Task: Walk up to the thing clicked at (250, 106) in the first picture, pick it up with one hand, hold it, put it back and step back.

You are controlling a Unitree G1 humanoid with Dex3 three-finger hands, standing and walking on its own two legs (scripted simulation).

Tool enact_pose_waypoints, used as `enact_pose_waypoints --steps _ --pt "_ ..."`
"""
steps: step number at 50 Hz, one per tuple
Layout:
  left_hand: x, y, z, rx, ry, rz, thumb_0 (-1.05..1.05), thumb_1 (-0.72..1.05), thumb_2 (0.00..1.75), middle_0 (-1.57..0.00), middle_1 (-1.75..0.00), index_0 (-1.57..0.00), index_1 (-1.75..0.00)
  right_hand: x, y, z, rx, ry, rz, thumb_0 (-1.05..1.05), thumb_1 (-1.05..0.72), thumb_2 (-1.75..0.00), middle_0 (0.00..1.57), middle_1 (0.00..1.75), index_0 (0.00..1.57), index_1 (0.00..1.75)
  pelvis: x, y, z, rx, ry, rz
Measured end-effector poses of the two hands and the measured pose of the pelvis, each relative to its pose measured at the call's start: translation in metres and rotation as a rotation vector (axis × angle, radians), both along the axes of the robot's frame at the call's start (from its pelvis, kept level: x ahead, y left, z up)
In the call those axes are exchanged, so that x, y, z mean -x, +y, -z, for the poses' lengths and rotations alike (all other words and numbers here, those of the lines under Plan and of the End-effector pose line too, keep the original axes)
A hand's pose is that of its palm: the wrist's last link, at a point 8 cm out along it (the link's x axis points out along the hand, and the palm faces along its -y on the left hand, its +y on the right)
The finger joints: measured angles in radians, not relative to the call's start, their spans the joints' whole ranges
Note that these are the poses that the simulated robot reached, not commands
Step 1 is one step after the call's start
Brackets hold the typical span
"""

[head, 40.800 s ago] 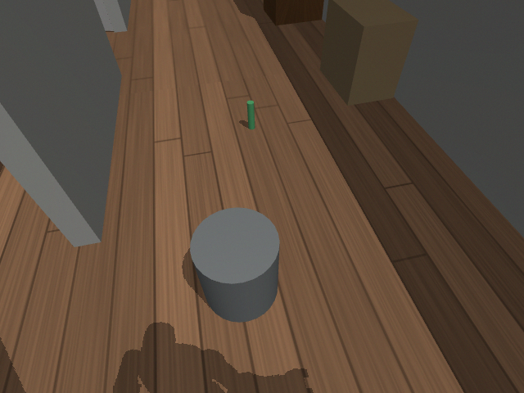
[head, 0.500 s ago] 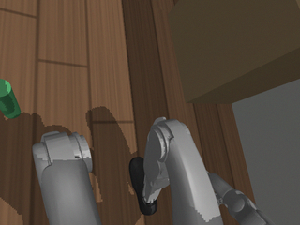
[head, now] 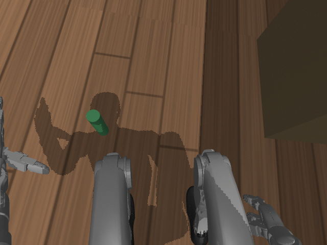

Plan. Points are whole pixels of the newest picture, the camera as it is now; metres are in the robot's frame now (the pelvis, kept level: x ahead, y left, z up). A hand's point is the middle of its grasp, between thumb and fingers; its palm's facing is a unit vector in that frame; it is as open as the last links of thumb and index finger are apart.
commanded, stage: home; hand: left
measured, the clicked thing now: (98, 124) +0.46 +0.24 -0.31
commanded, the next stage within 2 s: none
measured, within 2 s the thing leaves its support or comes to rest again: neither
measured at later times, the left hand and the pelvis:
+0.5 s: hand (12, 166) +0.27 +0.23 +0.13, palm faces +0.19 -0.91 -0.38, open 17.4 cm; pelvis +0.06 -0.02 +0.23, yaw +5 degrees
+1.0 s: hand out of the picture +0.23 +0.20 +0.27, palm faces +0.21 -0.93 -0.30, open 17.6 cm; pelvis +0.09 +0.00 +0.32, yaw +6 degrees
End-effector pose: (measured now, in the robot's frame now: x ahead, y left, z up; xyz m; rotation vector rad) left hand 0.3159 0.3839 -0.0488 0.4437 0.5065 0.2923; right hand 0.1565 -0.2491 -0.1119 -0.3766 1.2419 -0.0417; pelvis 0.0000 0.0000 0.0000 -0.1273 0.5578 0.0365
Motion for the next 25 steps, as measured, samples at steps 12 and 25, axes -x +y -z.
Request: enact_pose_waypoints --steps 12,25 --pt "0.049 -0.07 -0.103 0.065 0.162 -0.086 -0.01 -0.53 0.06 -0.07 -0.06 -0.06 -0.06 -0.052 -0.005 -0.121 -0.021 -0.194 0.047 0.01 -0.9 -0.9 0.21 0.3 0.21 0.31 -0.02 -0.02 -0.117 -0.066 -0.023 -0.024" --pt "0.07 -0.11 -0.213 0.159 0.252 -0.16 -0.01 -0.52 0.07 -0.06 -0.06 -0.06 -0.06 -0.086 -0.013 -0.264 0.024 -0.403 0.07 0.01 -0.9 -0.9 0.21 0.3 0.21 0.31 -0.056 -0.019 -0.23 -0.086 -0.169 -0.053"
